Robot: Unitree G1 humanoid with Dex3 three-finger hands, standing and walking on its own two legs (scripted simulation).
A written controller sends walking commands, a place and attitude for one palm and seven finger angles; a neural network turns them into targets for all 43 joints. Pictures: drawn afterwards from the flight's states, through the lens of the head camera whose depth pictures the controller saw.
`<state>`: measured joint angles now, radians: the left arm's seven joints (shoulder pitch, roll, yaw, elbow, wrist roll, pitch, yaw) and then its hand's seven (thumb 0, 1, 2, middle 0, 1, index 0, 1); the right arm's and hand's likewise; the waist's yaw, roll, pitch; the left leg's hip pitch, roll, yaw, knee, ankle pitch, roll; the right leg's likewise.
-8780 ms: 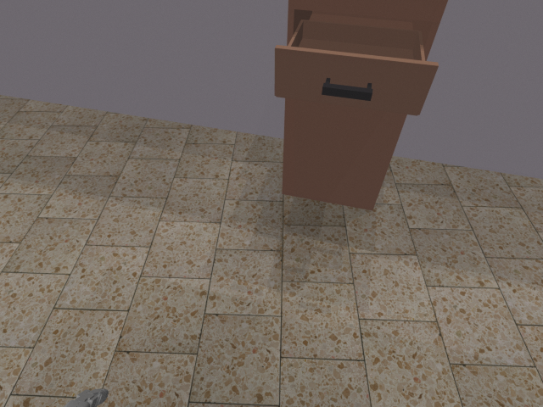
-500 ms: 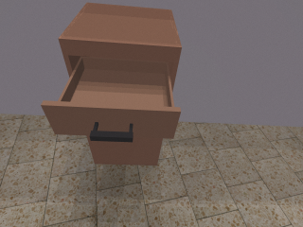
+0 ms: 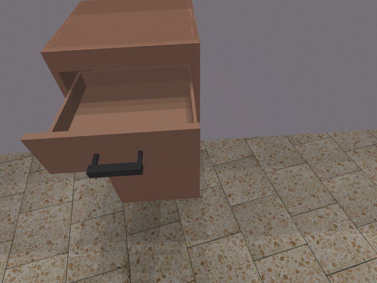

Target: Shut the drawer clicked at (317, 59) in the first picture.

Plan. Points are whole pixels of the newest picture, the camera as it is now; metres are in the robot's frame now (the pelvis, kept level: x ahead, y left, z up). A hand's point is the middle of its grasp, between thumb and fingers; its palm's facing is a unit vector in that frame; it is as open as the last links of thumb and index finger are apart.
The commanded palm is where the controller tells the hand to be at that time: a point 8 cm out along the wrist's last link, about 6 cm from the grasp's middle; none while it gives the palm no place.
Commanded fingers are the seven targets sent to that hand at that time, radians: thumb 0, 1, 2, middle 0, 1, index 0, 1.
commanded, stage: look again from close up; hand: left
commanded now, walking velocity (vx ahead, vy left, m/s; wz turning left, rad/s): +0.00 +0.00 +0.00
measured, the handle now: (116, 162) +0.38 +0.19 +0.03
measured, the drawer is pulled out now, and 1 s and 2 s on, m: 0.28 0.28 0.28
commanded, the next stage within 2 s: shuffle to correct the standing spot in 0.56 s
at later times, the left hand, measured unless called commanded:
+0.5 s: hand out of the picture +0.02 +0.16 -0.16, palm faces +0.02 -0.97 -0.22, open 7.3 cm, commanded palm none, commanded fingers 0.00 0.90 0.90 -0.20 -0.30 -0.20 -0.30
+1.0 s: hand out of the picture +0.02 +0.19 -0.18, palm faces +0.05 -0.98 -0.19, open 7.4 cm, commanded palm none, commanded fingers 0.00 0.90 0.90 -0.20 -0.30 -0.20 -0.30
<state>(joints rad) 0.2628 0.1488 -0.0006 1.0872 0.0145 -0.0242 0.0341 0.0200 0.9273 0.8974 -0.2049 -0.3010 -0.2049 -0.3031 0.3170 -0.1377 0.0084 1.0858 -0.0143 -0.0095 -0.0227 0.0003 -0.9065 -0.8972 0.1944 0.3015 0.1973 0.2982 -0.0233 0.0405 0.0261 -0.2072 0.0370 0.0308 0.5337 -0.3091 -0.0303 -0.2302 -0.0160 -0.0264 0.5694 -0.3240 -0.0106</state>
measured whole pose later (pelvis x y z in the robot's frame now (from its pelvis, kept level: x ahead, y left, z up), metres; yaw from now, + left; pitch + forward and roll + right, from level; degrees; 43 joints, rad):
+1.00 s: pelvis +0.04 +0.01 +0.00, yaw +2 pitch +0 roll +1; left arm 0.33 0.18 0.03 1.09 0.02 0.00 0.01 0.01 0.91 0.90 -0.20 -0.30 -0.20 -0.30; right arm 0.38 -0.12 0.00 1.12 -0.03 -0.04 -0.03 0.00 -0.91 -0.90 0.19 0.30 0.20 0.30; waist -0.02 -0.03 0.03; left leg -0.17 0.02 0.01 0.55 -0.38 -0.01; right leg -0.30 -0.03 -0.07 0.83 -0.54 -0.04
